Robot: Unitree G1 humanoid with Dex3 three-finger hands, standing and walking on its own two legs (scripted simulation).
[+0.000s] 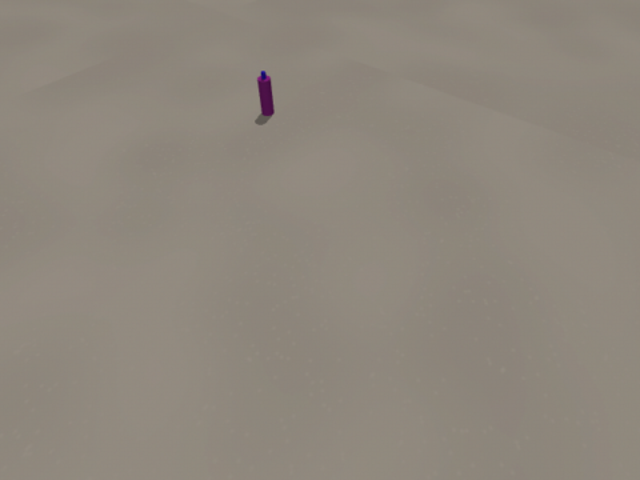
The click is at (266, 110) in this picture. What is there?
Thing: necked bottle
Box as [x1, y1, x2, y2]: [257, 71, 273, 115]
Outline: 262,71 261,75 257,78 262,113 264,115 270,115 273,113 270,79 264,71
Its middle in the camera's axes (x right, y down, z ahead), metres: -0.31 -0.81 +2.18
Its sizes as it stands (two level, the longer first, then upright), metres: 0.070 0.070 0.249
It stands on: the floor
